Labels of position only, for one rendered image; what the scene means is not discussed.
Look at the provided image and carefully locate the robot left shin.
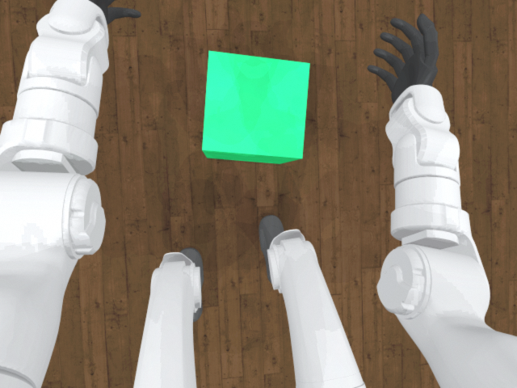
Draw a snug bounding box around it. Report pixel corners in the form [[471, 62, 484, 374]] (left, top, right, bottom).
[[150, 252, 198, 311]]

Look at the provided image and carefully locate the robot right upper arm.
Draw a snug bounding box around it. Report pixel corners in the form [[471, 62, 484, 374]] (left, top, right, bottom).
[[377, 244, 517, 388]]

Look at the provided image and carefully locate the left robot forearm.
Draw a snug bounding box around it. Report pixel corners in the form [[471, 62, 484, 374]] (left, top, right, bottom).
[[0, 0, 109, 175]]

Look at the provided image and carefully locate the carton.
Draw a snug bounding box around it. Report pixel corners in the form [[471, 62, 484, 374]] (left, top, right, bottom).
[[202, 51, 310, 164]]

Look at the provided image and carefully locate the left robot hand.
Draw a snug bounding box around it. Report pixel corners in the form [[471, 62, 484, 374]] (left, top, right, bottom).
[[89, 0, 141, 24]]

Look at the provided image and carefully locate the robot shin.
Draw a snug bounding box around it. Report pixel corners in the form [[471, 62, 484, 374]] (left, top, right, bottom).
[[150, 252, 198, 311], [269, 230, 317, 257]]

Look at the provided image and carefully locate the right robot hand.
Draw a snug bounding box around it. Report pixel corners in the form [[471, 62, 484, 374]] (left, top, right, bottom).
[[368, 14, 439, 103]]

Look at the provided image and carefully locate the right robot forearm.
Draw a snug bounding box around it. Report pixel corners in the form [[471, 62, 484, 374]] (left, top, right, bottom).
[[385, 85, 490, 312]]

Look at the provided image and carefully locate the robot right shin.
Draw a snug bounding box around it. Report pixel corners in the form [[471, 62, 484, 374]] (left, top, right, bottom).
[[269, 230, 317, 257]]

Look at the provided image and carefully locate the robot left upper arm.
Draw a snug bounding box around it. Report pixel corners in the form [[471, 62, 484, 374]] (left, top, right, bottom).
[[0, 171, 106, 388]]

